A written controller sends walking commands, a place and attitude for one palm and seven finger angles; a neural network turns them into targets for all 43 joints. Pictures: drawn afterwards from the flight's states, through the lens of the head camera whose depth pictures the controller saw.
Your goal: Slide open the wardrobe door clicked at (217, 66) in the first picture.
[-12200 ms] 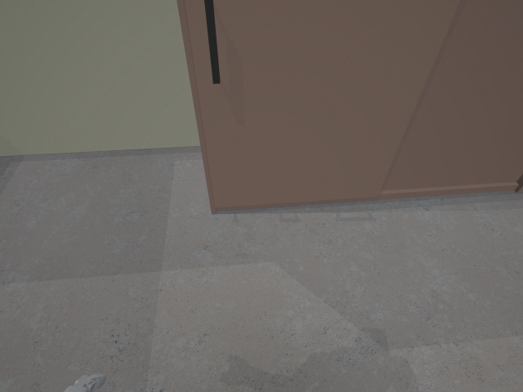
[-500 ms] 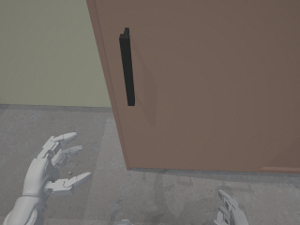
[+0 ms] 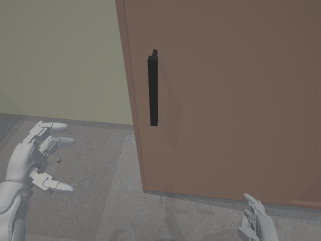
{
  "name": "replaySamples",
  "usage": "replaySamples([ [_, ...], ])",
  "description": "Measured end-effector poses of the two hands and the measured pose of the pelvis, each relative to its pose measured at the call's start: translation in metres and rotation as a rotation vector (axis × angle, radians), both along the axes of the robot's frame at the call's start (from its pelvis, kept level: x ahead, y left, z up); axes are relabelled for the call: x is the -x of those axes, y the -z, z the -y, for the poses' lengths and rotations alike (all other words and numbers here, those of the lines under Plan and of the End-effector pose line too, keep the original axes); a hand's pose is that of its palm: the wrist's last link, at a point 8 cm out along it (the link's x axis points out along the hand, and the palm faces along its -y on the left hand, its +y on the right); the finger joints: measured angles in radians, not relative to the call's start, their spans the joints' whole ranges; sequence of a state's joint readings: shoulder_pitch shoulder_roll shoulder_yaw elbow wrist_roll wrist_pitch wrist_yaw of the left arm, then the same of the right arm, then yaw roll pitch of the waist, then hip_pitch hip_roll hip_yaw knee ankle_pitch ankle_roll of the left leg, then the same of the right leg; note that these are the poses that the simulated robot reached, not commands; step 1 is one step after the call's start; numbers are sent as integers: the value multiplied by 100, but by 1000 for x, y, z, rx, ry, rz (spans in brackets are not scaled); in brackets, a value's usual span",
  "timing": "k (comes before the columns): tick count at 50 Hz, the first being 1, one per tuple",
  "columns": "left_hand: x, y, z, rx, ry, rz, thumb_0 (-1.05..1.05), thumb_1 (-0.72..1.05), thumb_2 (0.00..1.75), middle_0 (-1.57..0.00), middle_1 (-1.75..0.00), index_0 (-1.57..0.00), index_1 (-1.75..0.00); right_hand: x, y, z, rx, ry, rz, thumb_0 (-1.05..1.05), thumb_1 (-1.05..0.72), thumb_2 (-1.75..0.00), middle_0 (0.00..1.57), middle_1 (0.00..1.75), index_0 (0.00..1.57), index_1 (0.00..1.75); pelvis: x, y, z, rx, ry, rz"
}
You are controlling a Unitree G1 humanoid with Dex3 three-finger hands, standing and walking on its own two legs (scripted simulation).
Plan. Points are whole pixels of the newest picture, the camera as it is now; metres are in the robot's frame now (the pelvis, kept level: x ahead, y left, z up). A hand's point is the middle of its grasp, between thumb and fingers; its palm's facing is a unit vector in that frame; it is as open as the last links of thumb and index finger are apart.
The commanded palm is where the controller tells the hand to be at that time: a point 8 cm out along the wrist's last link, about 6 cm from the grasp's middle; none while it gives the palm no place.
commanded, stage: raise the hand with hooked fingers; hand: left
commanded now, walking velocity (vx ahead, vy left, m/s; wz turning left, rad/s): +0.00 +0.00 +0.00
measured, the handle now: (154, 91) +0.51 +0.07 +0.11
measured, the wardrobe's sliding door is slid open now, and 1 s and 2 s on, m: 0.00 0.00 0.00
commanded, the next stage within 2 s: move the hooked fingers beside the handle in 0.76 s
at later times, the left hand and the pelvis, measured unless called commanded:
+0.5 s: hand (59, 144) +0.28 +0.26 +0.12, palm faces +0.00 -1.00 -0.04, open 14.0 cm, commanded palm +0.25 +0.31 +0.14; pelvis +0.01 -0.01 +0.01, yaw -1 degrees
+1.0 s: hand (62, 141) +0.29 +0.25 +0.13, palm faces +0.03 -1.00 -0.03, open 14.0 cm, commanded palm +0.27 +0.29 +0.13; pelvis +0.00 -0.01 +0.01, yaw +0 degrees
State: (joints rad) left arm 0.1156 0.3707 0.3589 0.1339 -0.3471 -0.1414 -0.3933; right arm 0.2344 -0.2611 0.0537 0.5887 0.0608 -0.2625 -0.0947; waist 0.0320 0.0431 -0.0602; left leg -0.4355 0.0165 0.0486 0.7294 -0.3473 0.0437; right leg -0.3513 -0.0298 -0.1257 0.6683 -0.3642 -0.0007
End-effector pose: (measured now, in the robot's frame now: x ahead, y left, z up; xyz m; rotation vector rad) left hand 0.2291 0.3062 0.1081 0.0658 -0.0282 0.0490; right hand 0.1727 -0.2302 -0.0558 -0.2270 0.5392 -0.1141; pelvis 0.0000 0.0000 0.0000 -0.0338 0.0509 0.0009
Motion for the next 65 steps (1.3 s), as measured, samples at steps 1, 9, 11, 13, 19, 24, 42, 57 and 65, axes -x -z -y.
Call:
replaySamples([
  [1, -1, 2, 0, 3, 11, -27, 0, -45, 32, -30, -116, -29, -117, -1, 0, -1, -3, -2, -1, 1, -91, -90, 20, 30, 20, 30, 0, -1, 0, 0, 0, 2],
  [9, -12, -19, -10, -10, 1, 9, -1, -49, 30, -31, -119, -30, -119, 3, 0, -1, 3, -2, -35, 1, -91, -90, 20, 30, 21, 30, -3, -7, 2, -4, 2, 26],
  [11, -16, -30, -16, -15, -12, 46, -1, -50, 30, -31, -120, -30, -120, 6, 1, 0, 4, 0, -46, 1, -91, -90, 20, 30, 21, 30, -3, -8, 4, -5, 1, 31],
  [13, -21, -37, -21, -15, -16, 51, -1, -50, 30, -31, -120, -30, -120, 8, 2, 3, 5, 6, -58, 1, -91, -90, 20, 30, 21, 30, -4, -9, 4, -6, 0, 34],
  [19, -33, -28, -21, 13, 29, -59, -1, -50, 30, -30, -120, -30, -120, 15, 4, 14, 4, 36, -78, 1, -91, -90, 20, 30, 21, 30, -4, -11, 6, -11, 6, 24],
  [24, -33, -17, -7, 26, 52, -65, -1, -50, 30, -30, -120, -30, -120, 19, 1, 22, 17, 50, -81, 1, -91, -90, 20, 30, 21, 30, -5, -11, 7, -14, 17, 23],
  [42, -31, -25, -4, 18, 24, -27, -1, -50, 30, -31, -120, -30, -120, 13, 1, 21, -1, 49, -62, 1, -91, -90, 20, 30, 20, 30, -6, -12, 12, -18, 17, 31],
  [57, -59, -22, 22, 36, 64, -15, -1, -51, 29, -30, -120, -30, -120, 20, 5, 23, 6, 59, -87, 1, -91, -90, 20, 30, 21, 30, -2, -12, 13, -20, 11, 26],
  [65, -81, -21, 34, 44, 56, -32, -1, -50, 29, -31, -120, -30, -120, 32, 9, 28, -5, 94, -118, 1, -91, -90, 20, 30, 21, 30, -4, -12, 14, -24, 22, 17],
])
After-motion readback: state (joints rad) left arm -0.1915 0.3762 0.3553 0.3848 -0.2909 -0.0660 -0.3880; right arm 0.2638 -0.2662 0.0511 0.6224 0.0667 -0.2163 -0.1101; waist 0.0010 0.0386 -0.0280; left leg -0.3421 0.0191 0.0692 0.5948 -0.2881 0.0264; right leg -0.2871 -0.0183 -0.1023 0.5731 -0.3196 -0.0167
